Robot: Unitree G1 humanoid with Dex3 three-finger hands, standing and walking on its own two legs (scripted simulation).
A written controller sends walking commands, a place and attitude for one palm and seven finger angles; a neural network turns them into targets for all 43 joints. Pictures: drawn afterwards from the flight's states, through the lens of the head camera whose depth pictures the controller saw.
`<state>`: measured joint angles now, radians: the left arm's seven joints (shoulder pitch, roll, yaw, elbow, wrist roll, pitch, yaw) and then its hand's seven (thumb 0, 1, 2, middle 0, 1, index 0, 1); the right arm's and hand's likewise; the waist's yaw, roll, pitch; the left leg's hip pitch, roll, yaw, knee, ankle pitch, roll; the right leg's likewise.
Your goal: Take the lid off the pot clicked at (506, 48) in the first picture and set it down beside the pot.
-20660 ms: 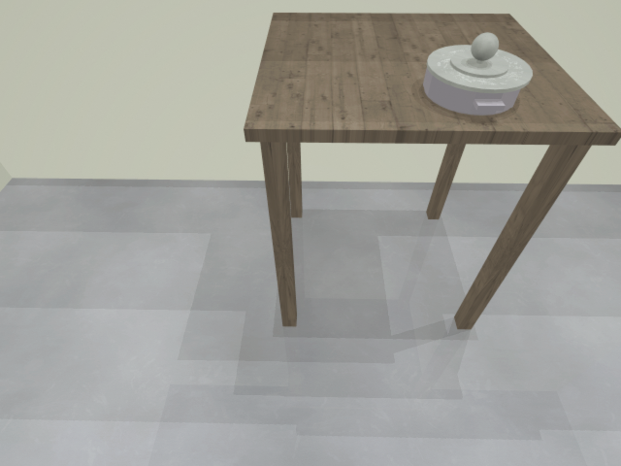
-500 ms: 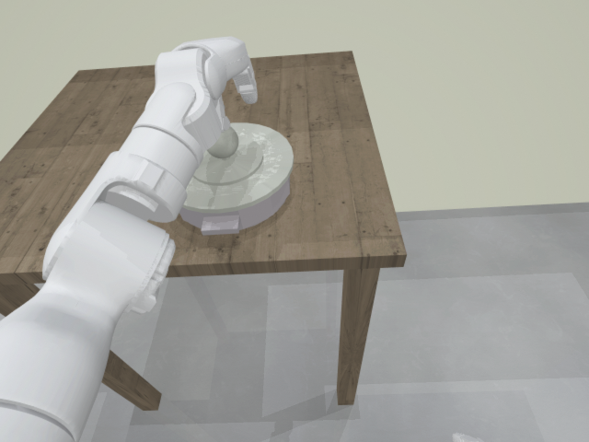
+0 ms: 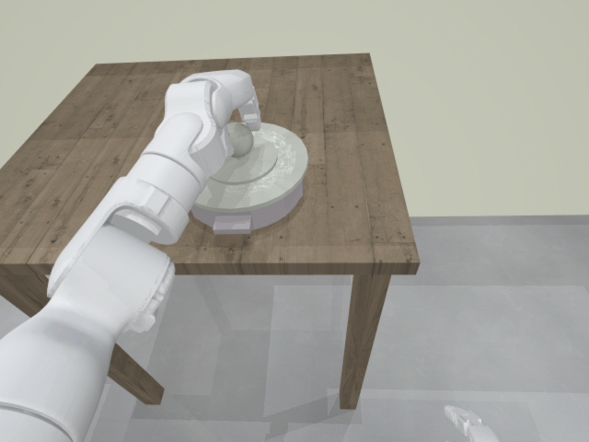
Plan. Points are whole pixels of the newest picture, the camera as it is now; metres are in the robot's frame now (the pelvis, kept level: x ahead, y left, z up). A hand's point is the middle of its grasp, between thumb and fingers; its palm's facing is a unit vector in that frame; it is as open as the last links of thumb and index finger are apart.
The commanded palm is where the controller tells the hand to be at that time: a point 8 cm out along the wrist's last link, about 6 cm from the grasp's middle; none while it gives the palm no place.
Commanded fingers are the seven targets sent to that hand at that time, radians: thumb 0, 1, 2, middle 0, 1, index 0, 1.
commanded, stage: lower the open fingers around the knob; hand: left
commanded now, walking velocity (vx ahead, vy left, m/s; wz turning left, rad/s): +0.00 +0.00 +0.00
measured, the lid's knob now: (236, 140) +0.50 +0.10 +0.17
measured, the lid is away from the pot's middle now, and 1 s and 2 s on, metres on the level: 0.00 0.00 0.00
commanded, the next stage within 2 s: close the fingers and squeeze the knob in 0.44 s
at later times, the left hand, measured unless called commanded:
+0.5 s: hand (230, 142) +0.47 +0.10 +0.18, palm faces -0.35 -0.05 -0.93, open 9.9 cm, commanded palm +0.46 +0.10 +0.24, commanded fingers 0.00 -0.40 1.74 -0.88 -0.08 -0.88 -0.08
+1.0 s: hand (228, 147) +0.46 +0.10 +0.18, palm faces -0.36 -0.05 -0.93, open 9.3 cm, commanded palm +0.45 +0.10 +0.24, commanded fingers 0.00 0.08 1.04 -0.62 -0.89 -0.62 -0.89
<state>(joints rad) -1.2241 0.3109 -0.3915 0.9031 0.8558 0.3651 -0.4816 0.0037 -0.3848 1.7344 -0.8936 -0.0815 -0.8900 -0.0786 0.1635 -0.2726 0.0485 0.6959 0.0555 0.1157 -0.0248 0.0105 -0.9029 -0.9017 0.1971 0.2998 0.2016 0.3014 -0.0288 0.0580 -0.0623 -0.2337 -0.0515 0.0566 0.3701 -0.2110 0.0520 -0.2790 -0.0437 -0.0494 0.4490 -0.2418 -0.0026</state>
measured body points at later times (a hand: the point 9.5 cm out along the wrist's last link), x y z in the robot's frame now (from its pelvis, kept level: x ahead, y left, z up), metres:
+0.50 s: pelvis +0.00 +0.01 +0.00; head +0.02 -0.02 +0.45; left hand +0.49 +0.10 +0.23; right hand +0.07 -0.25 -0.14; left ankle -0.02 +0.09 -0.74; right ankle -0.01 -0.12 -0.74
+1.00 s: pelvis +0.00 +0.00 +0.00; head +0.02 -0.03 +0.45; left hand +0.48 +0.10 +0.23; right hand +0.11 -0.25 -0.13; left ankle -0.02 +0.09 -0.74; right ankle -0.01 -0.12 -0.74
